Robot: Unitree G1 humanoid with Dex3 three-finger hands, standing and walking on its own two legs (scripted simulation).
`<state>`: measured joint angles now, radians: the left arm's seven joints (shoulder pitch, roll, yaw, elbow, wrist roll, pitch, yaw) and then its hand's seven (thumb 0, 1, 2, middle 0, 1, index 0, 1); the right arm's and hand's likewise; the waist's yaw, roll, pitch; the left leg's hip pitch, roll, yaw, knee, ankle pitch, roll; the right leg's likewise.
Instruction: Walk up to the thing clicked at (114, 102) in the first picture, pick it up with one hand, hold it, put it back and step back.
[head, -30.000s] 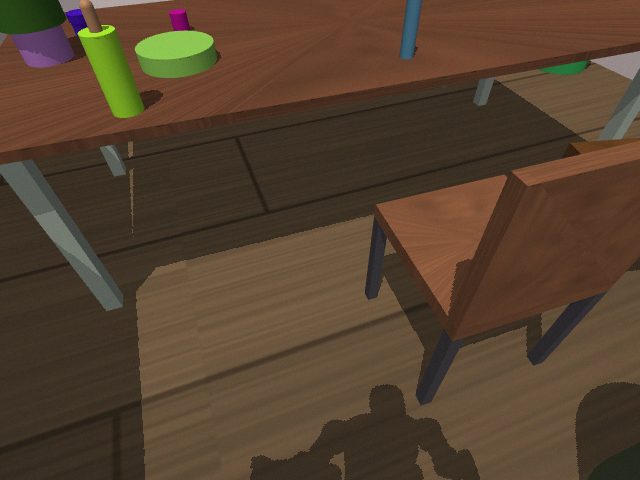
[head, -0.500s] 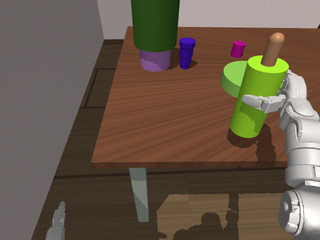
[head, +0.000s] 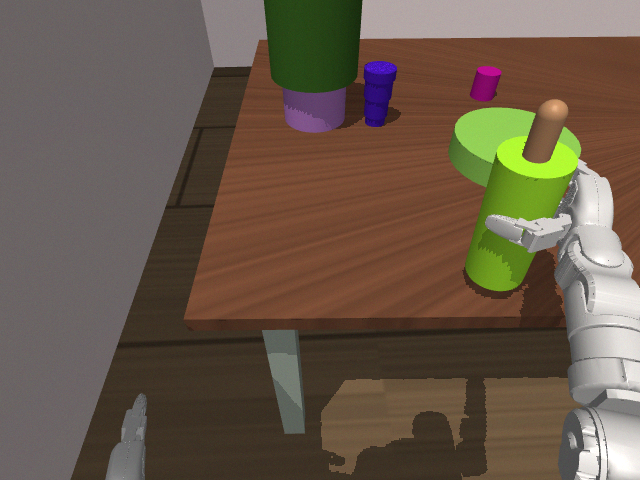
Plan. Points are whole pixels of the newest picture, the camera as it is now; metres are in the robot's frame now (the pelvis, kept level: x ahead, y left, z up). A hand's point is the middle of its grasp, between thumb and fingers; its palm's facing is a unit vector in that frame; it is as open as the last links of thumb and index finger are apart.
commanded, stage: lower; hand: right
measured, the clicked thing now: (518, 201) +0.43 -0.20 +0.16
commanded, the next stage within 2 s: open in 1.68 s
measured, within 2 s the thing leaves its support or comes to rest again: neither
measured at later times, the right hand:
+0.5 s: hand (516, 219) +0.44 -0.22 +0.13, palm faces +0.26 +0.97 -0.04, open 11.3 cm
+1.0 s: hand (517, 215) +0.45 -0.22 +0.13, palm faces +0.24 +0.97 -0.01, open 11.3 cm
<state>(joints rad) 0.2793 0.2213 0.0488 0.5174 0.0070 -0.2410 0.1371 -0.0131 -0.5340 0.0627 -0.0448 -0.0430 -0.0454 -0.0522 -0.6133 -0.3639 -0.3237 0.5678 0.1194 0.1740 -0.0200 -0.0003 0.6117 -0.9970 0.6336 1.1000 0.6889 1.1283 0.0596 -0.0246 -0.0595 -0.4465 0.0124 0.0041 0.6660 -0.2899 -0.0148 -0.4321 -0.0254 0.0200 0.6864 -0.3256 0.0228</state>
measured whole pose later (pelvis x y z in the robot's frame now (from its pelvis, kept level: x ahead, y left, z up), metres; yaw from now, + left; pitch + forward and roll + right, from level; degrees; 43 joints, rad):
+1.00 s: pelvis -0.01 +0.00 -0.01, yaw +1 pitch +7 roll +0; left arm 0.28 0.23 0.05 0.47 0.00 -0.17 0.08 -0.01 -0.55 0.07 -0.04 -0.04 -0.04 -0.05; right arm -0.70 -0.41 -0.38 0.88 0.11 -0.12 0.03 0.01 0.61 -0.96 0.68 1.04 0.73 1.06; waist 0.09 0.00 -0.07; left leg -0.55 0.01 0.00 0.70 -0.28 -0.02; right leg -0.53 -0.03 0.01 0.73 -0.32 0.02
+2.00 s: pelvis +0.00 -0.01 -0.01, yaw +0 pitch +10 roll +1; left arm 0.32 0.24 0.05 0.36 -0.02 -0.10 0.05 -0.01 -0.56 0.08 -0.05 -0.05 -0.05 -0.06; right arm -0.74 -0.45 -0.37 0.97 0.13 -0.20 0.12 0.00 0.61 -0.28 0.69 0.48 0.68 0.47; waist 0.10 0.01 -0.09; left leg -0.60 0.01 0.00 0.73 -0.31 -0.02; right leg -0.59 -0.03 0.02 0.77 -0.36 0.01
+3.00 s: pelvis +0.03 -0.01 +0.01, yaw +1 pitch +7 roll +0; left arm 0.33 0.26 0.07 0.47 -0.06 -0.05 0.01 -0.01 -0.52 0.07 -0.04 -0.05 -0.04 -0.05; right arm -0.73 -0.72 -0.47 0.75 -0.02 -0.07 0.02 -0.01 0.61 -0.04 0.06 0.05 0.06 0.05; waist 0.01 -0.04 -0.09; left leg -0.42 0.01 -0.01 0.56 -0.27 -0.02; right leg -0.40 -0.02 0.00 0.59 -0.31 0.02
